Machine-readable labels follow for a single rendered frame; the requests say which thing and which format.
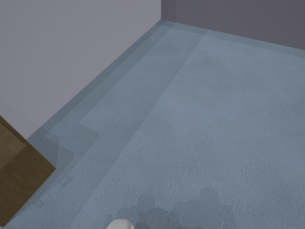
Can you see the cupboard door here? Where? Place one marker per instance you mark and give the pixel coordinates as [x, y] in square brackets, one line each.
[10, 145]

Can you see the robot left thigh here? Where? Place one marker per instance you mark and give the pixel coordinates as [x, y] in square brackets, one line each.
[120, 224]

